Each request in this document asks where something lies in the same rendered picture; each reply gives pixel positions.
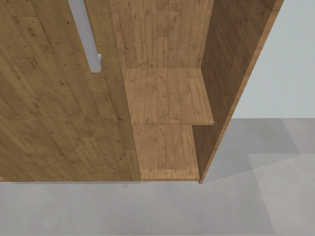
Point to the wardrobe door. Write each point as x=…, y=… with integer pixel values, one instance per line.
x=59, y=121

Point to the handle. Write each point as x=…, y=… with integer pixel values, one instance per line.
x=82, y=22

